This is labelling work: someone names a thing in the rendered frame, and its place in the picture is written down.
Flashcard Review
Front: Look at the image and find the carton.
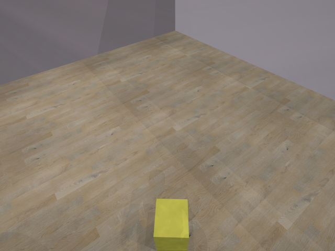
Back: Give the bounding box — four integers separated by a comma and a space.
153, 199, 189, 251

